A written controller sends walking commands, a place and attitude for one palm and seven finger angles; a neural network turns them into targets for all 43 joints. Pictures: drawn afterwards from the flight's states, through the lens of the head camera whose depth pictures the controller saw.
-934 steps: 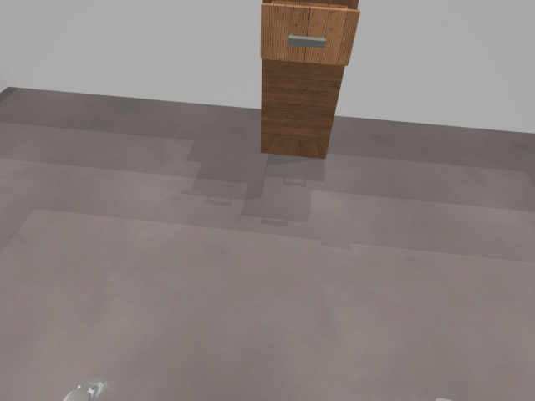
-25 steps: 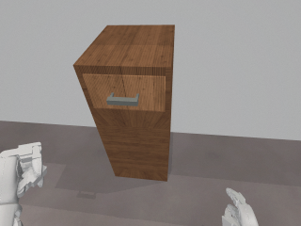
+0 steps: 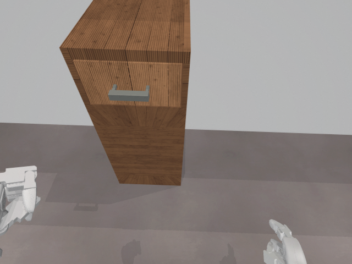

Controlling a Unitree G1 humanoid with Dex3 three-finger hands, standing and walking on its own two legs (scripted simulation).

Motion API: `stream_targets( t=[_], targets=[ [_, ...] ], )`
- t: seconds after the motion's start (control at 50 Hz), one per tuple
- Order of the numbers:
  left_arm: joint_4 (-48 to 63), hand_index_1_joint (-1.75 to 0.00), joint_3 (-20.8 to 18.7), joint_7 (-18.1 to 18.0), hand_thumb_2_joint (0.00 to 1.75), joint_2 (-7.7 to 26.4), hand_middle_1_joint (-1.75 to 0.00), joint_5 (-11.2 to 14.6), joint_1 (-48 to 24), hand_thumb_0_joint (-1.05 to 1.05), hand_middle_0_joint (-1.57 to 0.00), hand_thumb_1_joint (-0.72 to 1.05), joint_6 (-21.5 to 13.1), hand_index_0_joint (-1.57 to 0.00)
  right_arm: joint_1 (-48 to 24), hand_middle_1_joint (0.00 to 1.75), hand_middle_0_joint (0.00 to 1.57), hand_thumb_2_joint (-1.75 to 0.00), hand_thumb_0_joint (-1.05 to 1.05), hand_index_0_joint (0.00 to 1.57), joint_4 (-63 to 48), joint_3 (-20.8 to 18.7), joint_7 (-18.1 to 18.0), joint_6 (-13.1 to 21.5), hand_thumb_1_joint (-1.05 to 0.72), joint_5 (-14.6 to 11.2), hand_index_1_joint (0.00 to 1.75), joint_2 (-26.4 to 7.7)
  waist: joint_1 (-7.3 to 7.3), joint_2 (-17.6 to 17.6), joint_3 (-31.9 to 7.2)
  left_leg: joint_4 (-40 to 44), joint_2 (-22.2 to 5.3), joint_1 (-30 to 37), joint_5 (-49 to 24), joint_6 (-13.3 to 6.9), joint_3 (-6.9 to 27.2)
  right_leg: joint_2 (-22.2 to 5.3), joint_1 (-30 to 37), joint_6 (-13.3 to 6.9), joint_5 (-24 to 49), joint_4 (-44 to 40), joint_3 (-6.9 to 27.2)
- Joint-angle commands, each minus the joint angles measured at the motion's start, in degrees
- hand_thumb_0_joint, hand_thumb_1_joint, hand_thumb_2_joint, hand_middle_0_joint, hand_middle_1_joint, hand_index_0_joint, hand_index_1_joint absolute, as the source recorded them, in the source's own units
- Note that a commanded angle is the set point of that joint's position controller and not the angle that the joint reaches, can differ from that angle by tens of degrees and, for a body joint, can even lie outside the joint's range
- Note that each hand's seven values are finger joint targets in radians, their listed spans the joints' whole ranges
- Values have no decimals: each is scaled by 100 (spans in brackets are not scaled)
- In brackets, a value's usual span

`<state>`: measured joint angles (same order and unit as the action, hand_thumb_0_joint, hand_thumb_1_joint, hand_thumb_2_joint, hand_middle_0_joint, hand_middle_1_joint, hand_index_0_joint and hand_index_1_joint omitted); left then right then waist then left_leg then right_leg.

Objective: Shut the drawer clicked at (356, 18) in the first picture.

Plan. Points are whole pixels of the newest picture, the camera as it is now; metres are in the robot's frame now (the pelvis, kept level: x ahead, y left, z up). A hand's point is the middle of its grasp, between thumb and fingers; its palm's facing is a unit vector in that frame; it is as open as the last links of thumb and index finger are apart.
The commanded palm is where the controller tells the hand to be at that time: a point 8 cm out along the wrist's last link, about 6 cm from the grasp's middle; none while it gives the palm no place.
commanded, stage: step back with the hand held close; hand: left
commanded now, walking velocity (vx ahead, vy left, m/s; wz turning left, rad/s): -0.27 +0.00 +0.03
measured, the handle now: (130, 91) +0.61 +0.19 +0.01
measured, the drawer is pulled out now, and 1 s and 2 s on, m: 0.00 0.00 0.00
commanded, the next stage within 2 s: stop stepping back and stand still in 0.78 s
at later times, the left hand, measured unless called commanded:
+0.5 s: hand out of the picture +0.11 +0.25 +0.15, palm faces +0.36 -0.82 -0.44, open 3.2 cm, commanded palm +0.04 +0.30 +0.18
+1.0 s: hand out of the picture +0.00 +0.23 +0.18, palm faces +0.31 -0.82 -0.47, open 3.2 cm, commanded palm -0.04 +0.27 +0.18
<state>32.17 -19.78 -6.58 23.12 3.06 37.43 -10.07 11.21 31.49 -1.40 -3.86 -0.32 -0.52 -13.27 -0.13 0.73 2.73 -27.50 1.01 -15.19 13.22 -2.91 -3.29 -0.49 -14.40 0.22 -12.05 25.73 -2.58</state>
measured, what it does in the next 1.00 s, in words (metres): walks backwards: right foot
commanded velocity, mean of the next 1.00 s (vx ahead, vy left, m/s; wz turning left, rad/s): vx -0.25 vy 0.01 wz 0.01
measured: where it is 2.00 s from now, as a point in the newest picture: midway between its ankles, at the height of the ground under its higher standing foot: outside the picture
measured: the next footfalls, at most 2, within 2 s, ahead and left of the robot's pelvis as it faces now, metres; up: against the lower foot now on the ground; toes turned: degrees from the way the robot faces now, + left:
right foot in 0.76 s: -0.22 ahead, -0.13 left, +0.00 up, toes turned -1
right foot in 1.36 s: -0.20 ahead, -0.04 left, +0.00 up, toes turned -6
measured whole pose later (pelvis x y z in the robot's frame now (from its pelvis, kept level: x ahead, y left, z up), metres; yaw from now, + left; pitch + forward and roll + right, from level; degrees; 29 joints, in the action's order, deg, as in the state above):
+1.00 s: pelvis -0.17 +0.00 -0.02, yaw -1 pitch -2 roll -4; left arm 37.9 -24.8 -6.3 27.6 5.3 40.3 -16.5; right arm 13.7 35.1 -0.4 -4.5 3.0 -0.3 -12.6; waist -1.2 1.8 -1.8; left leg -33.3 -1.4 -29.6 7.7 0.3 1.6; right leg 4.2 -3.6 -0.6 -24.5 30.2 -1.3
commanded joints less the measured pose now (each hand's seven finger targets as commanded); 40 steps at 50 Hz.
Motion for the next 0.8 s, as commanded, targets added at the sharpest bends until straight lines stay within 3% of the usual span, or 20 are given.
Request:
stream_targets(
  t=[0.0,0.06,0.1,0.18,0.22,0.26,0.28,0.32,0.36,0.38,0.4,0.42,0.44,0.48,0.52,0.56,0.62,0.7,0.72,0.78],
  targets=[
    [1453,-160,-939,-172,90,880,-160,23,114,0,-140,90,-441,-140,-580,30,20,-90,0,20,-1033,-214,-62,415,-90,27,30,-631,118,678,-1285,538,-768,-219,-2008,-27,842,-115,974,19,1623,466,338],
    [1293,-160,-857,-158,90,721,-160,-3,92,0,-140,90,-448,-140,-486,30,20,-90,0,20,-979,-226,-41,485,-90,41,30,-639,73,647,-1030,790,-959,-750,-1322,-103,966,-36,986,26,874,781,321],
    [1175,-160,-891,-158,90,708,-160,-20,-19,0,-140,90,-460,-140,-501,30,20,-90,0,20,-961,-231,-51,537,-90,62,30,-661,75,665,-781,1004,-1030,-1349,-387,-181,1064,4,1126,28,613,882,370],
    [1013,-160,-804,-177,90,622,-160,-83,-257,0,-140,90,-515,-140,-440,30,20,-90,0,20,-982,-207,-50,596,-90,9,30,-657,-26,101,-396,893,-852,-2183,1535,-217,1024,-166,1137,-15,337,600,713],
    [1076,-160,-776,-192,90,651,-160,-120,-373,0,-140,90,-543,-140,-421,30,20,-90,0,20,-989,-216,-58,612,-90,22,30,-637,-51,-312,-350,370,-552,-1887,1741,-138,886,-401,561,-121,-428,-107,1112],
    [1198,-160,-681,-237,90,677,-160,-100,-464,0,-140,90,-580,-140,-343,30,20,-90,0,20,-918,-223,-34,610,-90,42,30,-610,-92,-666,-357,-598,-240,-936,1404,47,664,-852,-652,-394,-1513,-929,1547],
    [1239,-160,-685,-286,90,727,-160,-83,-518,0,-140,90,-592,-140,-308,30,20,-90,0,20,-856,-206,-32,598,-90,59,30,-557,-102,-877,-415,-1066,-149,-515,1168,139,557,-1108,-1133,-527,-1864,-1185,1605],
    [1397,-160,-653,-353,90,760,-160,-72,-538,0,-140,90,-605,-140,-338,30,20,-90,0,20,-821,-150,-35,580,-90,76,30,-501,-132,-780,-579,-1179,-134,-82,855,167,545,-1207,-1427,-584,-1700,-1122,1359],
    [1495,-160,-713,-396,90,807,-160,-64,-484,0,-140,90,-610,-140,-361,30,20,-90,0,20,-817,-139,-77,564,-90,70,30,-564,-148,-297,-624,-455,-196,-169,882,120,694,-815,-1256,-349,-1534,-731,883],
    [1625,-160,-788,-408,90,862,-160,-59,-419,0,-140,90,-656,-140,-404,30,20,-90,0,20,-843,-152,-100,575,-90,58,30,-614,-132,199,-597,97,-399,-468,1187,31,1011,-521,-1053,-207,-1526,-356,687],
    [1678,-160,-865,-409,90,920,-160,-73,-348,0,-140,90,-673,-140,-517,30,20,-90,0,20,-887,-145,-140,600,-90,76,30,-669,-108,867,-518,998,-828,-1229,1736,-113,1572,-111,-472,-54,-1439,388,440],
    [1748,-160,-975,-397,90,902,-160,-169,-300,0,-140,90,-727,-140,-566,30,20,-90,0,20,-934,-144,-155,668,-90,88,30,-726,-51,1599,-634,1981,-1469,-2409,2879,-394,2385,353,690,86,-903,1834,267],
    [1765,-160,-1059,-378,90,937,-160,-266,-399,0,-140,90,-747,-140,-534,30,20,-90,0,20,-936,-167,-151,724,-90,124,30,-653,-15,1756,-676,2362,-1809,-2992,3250,-579,2770,488,1118,118,-800,2902,366],
    [1809,-160,-1143,-358,90,1010,-160,-225,-359,0,-140,90,-803,-140,-374,30,20,-90,0,20,-879,-244,-93,819,-90,126,30,-578,-21,1155,-787,2109,-1864,-2350,2474,-654,2590,474,550,77,-1145,3484,567],
    [1731,-160,-1095,-363,90,895,-160,-159,-126,0,-140,90,-821,-140,-413,30,20,-90,0,20,-834,-254,-67,950,-90,156,30,-542,22,695,-883,1618,-1670,-1398,1365,-612,2250,395,54,65,-1396,2799,549],
    [1537,-160,-908,-328,90,694,-160,-34,277,0,-140,90,-797,-140,-283,30,20,-90,0,20,-604,-249,-6,999,-90,152,30,-526,-5,694,-964,1560,-1435,-471,790,-466,1962,428,-354,34,-1704,1964,335],
    [1596,-160,-682,-249,90,637,-160,44,118,0,-140,90,-840,-140,-220,30,20,-90,0,20,-358,-160,62,1089,-90,219,30,-541,-23,1175,-1141,1530,-1277,394,-292,-241,1710,441,-339,-18,-1798,544,186],
    [1835,-160,-890,-106,90,1072,-160,31,-50,0,-140,90,-1008,-140,-169,30,20,-90,0,20,-184,-174,138,964,-90,280,30,-562,85,1036,-1930,550,-1102,1714,-3334,143,1129,310,-49,-100,-139,-1032,203],
    [1897,-160,-940,-56,90,1130,-160,82,-109,0,-140,90,-1067,-140,-248,30,20,-90,0,20,-261,-138,145,903,-90,246,30,-511,87,741,-1961,285,-991,1906,-3544,120,918,212,-142,-65,417,-1058,257],
    [2064,-160,-1352,-67,90,1416,-160,189,-145,0,-140,90,-1161,-140,-397,30,20,-90,0,20,-503,-126,83,789,-90,140,30,-448,45,215,-2140,-121,-651,1924,-2876,160,435,-69,-335,0,1364,-663,267]
  ],
)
